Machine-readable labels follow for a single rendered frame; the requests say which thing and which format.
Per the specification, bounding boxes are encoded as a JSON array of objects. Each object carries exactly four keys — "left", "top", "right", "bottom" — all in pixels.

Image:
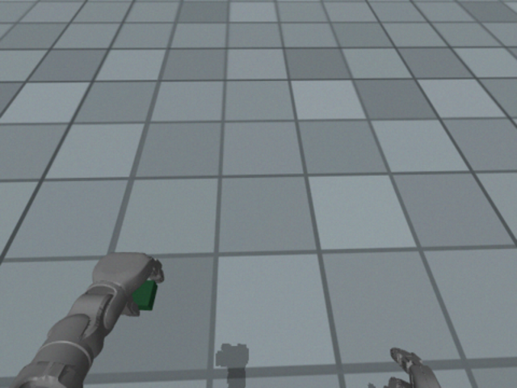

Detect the left robot hand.
[{"left": 92, "top": 252, "right": 164, "bottom": 316}]

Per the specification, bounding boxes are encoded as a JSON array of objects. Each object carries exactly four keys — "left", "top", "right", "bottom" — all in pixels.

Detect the left robot arm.
[{"left": 9, "top": 281, "right": 127, "bottom": 388}]

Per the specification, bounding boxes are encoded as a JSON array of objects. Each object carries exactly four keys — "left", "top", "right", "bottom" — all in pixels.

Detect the small box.
[{"left": 132, "top": 280, "right": 158, "bottom": 310}]

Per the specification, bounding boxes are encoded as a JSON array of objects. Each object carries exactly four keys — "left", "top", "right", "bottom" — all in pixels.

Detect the right robot hand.
[{"left": 384, "top": 348, "right": 441, "bottom": 388}]

